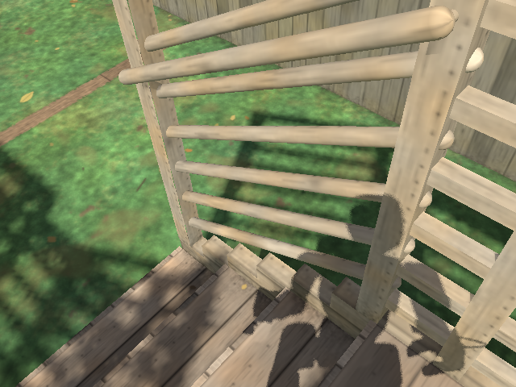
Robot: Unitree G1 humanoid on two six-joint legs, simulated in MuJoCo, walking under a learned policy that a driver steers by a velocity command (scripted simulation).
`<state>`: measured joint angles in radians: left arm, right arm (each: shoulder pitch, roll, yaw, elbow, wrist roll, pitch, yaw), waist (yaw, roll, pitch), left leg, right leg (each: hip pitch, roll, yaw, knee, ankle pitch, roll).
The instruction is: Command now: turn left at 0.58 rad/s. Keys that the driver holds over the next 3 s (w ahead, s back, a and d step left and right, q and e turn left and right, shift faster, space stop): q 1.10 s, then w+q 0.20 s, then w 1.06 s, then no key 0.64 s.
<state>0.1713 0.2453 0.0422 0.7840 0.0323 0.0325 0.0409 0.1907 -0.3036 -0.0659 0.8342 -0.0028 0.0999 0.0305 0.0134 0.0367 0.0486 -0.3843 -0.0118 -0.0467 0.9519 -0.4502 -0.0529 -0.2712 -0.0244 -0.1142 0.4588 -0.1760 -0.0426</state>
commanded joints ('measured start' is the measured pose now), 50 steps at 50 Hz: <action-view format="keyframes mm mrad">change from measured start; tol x16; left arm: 1 -1 192 47 -52 0 -3 -8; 50 14 188 31 -168 -8 -8 -7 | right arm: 1 -26 -43 1 -84 13 -7 7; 8 115 -292 -49 -100 -15 -50 -13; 13 10 -104 3 -135 3 -73 -31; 50 81 -127 -23 -182 2 -11 7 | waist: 1 18 -210 -106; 5 -46 -192 -132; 8 -85 234 -14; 17 -25 27 -81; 35 -4 120 -67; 38 -46 -226 -123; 50 1 -216 -86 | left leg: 1 8 -27 86 -118 -46 26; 5 230 -38 132 -471 125 85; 8 220 389 -517 -705 612 279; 15 374 171 -261 -639 745 247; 35 134 65 -572 -600 426 204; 38 -71 -161 -306 -263 -72 69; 42 -79 -143 -154 180 23 30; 50 -118 -77 -23 62 -6 -35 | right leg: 1 153 -238 185 -120 212 -180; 5 66 -256 107 18 229 -91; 8 -384 4 95 504 -432 77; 16 -386 -6 159 700 -137 81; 26 -357 32 193 453 -175 82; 35 45 95 192 29 -139 32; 38 261 -301 570 -254 -125 -64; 41 22 -256 434 -219 94 -155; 50 180 -221 230 -130 225 -168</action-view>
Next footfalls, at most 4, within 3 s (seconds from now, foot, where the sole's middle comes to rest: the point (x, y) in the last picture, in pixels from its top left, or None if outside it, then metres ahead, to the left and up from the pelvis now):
0.12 left None -0.02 0.11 -0.78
0.74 right None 0.06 -0.06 -0.78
1.20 left None -0.13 0.06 -0.78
1.64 right None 0.13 0.11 -0.78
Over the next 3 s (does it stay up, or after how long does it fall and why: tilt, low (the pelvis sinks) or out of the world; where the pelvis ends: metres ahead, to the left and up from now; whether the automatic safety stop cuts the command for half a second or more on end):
stays up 0.38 0.47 -0.35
